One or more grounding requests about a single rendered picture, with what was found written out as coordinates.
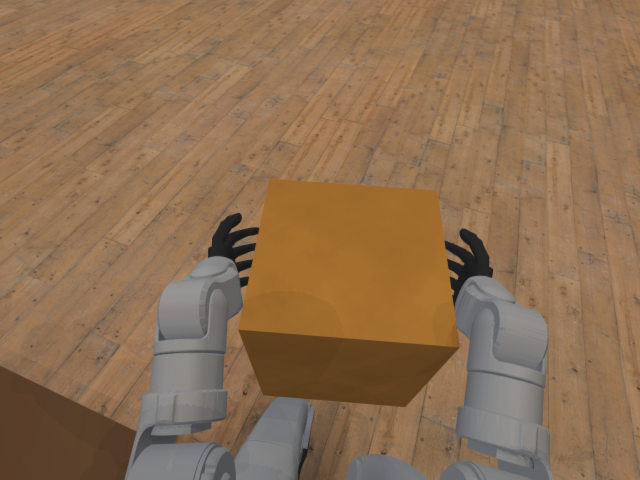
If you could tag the left robot thigh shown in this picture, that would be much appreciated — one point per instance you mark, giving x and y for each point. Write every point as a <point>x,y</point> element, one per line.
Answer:
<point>272,450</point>

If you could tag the robot thigh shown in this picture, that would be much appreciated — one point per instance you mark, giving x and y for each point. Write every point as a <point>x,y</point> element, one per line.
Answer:
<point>272,450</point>
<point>382,467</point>

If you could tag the left robot hand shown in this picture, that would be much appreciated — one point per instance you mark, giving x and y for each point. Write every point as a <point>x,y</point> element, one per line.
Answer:
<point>222,243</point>

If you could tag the right robot thigh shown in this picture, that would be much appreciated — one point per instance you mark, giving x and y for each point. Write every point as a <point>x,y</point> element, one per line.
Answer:
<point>382,467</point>

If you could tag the right robot hand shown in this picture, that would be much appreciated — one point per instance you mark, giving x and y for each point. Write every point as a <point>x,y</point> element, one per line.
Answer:
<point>477,265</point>

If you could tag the right robot forearm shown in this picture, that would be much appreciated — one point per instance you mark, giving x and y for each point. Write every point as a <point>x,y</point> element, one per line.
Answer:
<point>503,408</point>

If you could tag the robot left upper arm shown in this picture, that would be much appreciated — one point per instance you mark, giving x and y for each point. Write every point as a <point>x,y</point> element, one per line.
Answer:
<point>184,461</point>

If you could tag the carton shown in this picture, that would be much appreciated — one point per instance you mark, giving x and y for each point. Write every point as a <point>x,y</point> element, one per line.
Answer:
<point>349,296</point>

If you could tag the left robot forearm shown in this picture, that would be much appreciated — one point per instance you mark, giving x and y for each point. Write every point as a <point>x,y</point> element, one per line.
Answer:
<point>186,389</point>

